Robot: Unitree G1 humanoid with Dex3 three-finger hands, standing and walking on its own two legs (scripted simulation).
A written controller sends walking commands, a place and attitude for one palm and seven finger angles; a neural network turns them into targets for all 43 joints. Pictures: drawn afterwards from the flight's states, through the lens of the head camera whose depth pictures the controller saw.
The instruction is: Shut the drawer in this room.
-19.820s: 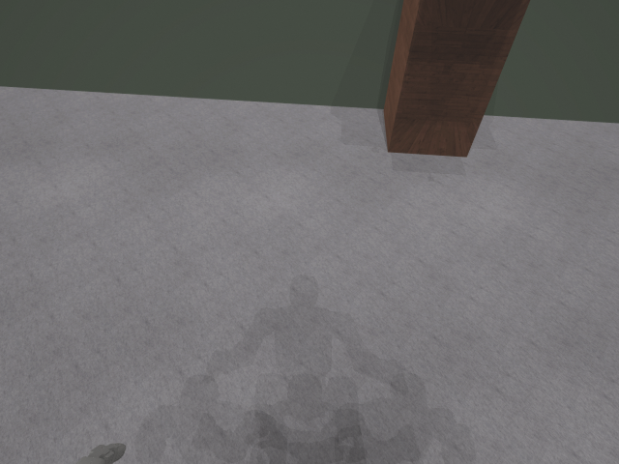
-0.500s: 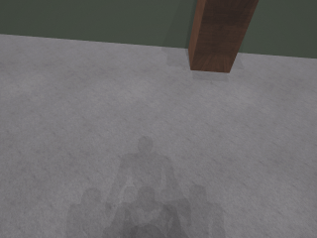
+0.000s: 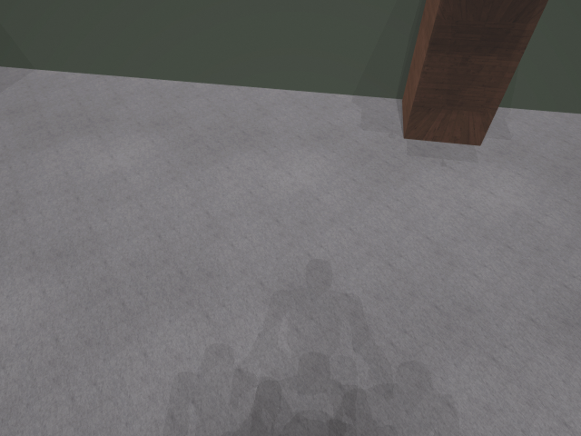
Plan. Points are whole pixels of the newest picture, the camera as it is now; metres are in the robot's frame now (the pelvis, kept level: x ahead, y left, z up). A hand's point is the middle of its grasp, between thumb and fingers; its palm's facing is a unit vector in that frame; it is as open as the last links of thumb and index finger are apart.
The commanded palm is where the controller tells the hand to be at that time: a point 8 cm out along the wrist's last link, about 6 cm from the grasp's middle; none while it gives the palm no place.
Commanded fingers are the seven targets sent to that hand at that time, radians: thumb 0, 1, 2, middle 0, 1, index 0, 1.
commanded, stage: turn or walk to find it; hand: left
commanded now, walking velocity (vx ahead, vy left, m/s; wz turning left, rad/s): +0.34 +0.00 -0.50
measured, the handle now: out of the picture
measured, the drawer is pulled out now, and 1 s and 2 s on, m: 0.25 0.25 0.25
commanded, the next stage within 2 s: none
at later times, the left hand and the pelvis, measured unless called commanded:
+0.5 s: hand (205, 372) +0.26 +0.19 -0.18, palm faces -0.22 -0.95 -0.21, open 7.4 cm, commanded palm none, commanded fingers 0.00 0.90 0.90 -0.20 -0.30 -0.20 -0.30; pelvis +0.13 +0.01 -0.01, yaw -13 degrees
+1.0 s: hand (264, 297) +0.41 +0.10 -0.17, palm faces -0.25 -0.95 -0.20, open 7.3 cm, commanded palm none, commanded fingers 0.00 0.90 0.90 -0.20 -0.30 -0.20 -0.30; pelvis +0.36 -0.08 +0.00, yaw -19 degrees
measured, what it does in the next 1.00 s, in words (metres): walks ahead, turning right: left foot, then right foot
